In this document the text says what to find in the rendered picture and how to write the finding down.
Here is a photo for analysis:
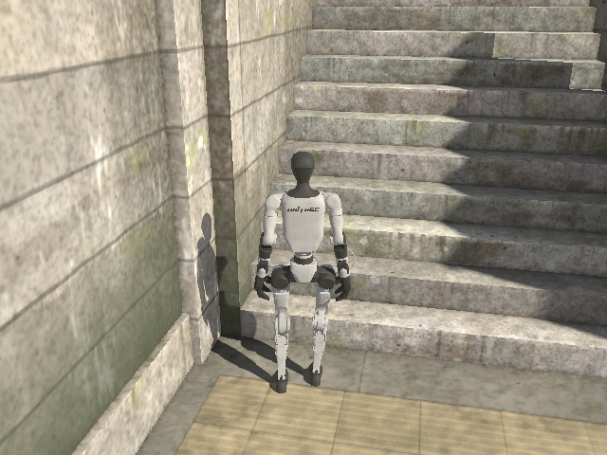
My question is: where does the humanoid robot head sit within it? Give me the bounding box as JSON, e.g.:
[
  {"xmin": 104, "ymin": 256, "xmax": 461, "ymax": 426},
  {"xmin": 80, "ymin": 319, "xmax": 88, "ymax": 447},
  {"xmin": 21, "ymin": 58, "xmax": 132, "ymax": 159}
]
[{"xmin": 286, "ymin": 152, "xmax": 320, "ymax": 198}]

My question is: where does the robot left forearm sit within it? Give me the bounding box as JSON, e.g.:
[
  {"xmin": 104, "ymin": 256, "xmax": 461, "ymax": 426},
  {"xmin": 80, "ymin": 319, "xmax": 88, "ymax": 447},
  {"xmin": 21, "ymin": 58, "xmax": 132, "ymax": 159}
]
[{"xmin": 255, "ymin": 232, "xmax": 272, "ymax": 278}]

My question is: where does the robot left hand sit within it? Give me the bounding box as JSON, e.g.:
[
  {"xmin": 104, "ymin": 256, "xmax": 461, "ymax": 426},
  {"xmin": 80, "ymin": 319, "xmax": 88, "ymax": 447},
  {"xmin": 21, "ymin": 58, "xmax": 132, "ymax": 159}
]
[{"xmin": 254, "ymin": 275, "xmax": 275, "ymax": 300}]

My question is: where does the robot right upper arm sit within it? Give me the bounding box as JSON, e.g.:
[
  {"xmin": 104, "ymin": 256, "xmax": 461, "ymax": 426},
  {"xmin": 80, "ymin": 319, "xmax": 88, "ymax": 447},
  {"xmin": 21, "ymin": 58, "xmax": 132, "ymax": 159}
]
[{"xmin": 322, "ymin": 192, "xmax": 344, "ymax": 246}]

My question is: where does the left robot foot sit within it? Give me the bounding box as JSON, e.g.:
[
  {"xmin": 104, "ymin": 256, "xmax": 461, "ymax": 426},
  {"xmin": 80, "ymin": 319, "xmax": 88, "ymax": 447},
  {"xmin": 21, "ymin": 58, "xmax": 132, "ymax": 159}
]
[{"xmin": 275, "ymin": 369, "xmax": 288, "ymax": 393}]

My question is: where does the robot right forearm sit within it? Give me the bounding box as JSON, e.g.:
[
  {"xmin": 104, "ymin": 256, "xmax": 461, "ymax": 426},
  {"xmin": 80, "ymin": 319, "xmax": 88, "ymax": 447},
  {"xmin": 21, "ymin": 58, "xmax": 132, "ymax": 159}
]
[{"xmin": 334, "ymin": 232, "xmax": 350, "ymax": 278}]

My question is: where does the robot left upper arm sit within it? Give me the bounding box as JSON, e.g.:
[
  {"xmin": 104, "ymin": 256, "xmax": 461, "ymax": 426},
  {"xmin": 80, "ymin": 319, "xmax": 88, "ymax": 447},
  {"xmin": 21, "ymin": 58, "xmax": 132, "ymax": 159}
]
[{"xmin": 262, "ymin": 192, "xmax": 284, "ymax": 246}]

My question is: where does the robot right hand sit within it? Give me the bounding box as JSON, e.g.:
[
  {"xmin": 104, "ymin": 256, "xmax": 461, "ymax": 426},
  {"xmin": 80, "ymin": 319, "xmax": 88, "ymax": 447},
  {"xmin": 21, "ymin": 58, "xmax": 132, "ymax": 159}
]
[{"xmin": 329, "ymin": 275, "xmax": 351, "ymax": 301}]

